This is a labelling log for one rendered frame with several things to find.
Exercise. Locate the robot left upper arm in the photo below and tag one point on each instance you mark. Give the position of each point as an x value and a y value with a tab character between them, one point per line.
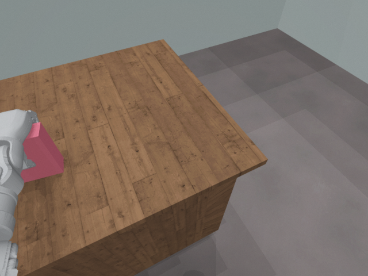
8	258

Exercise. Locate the robot left forearm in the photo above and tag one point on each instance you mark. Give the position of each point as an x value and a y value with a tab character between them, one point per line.
11	183

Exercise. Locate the left robot hand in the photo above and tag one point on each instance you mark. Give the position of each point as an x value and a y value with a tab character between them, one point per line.
17	124

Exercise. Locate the table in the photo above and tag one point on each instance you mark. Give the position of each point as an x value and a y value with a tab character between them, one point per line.
150	162

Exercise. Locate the sponge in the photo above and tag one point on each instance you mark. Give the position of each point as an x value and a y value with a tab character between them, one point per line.
39	147

